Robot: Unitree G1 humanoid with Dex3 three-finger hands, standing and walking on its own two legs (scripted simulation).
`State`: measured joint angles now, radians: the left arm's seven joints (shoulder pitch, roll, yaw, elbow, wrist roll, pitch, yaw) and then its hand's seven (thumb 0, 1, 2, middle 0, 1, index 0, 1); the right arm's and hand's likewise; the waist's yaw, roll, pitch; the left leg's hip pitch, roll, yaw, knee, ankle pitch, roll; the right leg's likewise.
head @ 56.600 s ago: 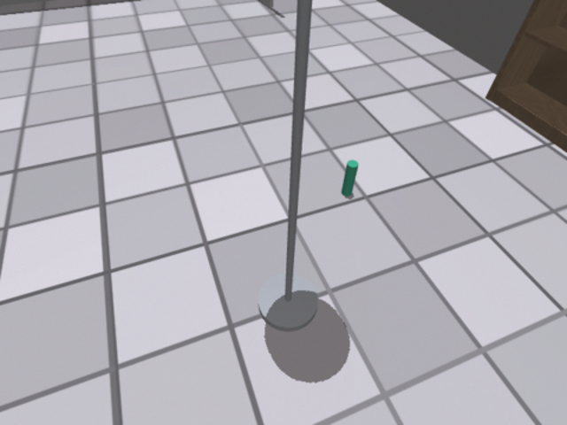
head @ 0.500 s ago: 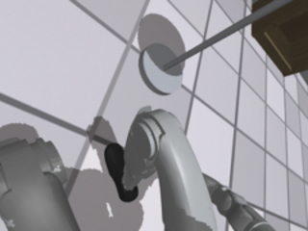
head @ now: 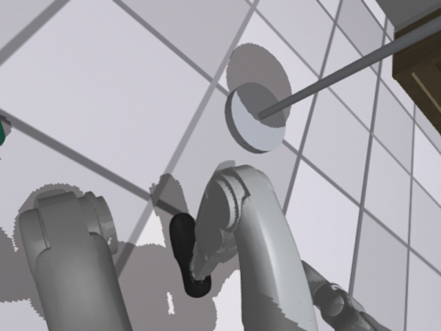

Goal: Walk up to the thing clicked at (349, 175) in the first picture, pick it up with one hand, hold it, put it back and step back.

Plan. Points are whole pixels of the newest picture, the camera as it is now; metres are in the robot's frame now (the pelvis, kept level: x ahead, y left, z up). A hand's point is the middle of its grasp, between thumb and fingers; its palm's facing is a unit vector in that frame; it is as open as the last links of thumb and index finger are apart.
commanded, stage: rise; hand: left
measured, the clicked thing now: out of the picture +0.46 +0.28 -0.21
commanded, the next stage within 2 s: home in 0.14 s
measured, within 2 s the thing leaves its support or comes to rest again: neither
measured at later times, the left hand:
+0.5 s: hand out of the picture +0.37 +0.41 +0.00, palm faces +0.33 -0.83 -0.45, open 17.3 cm
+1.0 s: hand out of the picture +0.28 +0.29 +0.19, palm faces +0.30 -0.86 -0.41, open 17.5 cm
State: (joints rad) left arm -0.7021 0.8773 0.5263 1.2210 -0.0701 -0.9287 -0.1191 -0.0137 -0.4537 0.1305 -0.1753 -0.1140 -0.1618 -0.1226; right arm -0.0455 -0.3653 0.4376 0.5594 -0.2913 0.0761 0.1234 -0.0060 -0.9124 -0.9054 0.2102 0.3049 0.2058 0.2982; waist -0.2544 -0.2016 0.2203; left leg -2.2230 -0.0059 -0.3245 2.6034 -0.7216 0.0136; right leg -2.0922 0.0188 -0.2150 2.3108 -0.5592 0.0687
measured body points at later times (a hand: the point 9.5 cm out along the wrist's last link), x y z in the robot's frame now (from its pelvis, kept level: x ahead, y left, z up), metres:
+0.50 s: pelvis +0.01 -0.01 +0.06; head +0.19 +0.10 +0.46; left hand +0.35 +0.45 +0.02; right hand +0.16 -0.25 -0.04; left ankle +0.08 +0.11 -0.27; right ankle +0.16 -0.13 -0.27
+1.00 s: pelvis +0.06 -0.02 +0.29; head +0.19 +0.03 +0.72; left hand +0.26 +0.33 +0.21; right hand +0.29 -0.23 +0.18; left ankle +0.07 +0.11 -0.27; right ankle +0.15 -0.13 -0.27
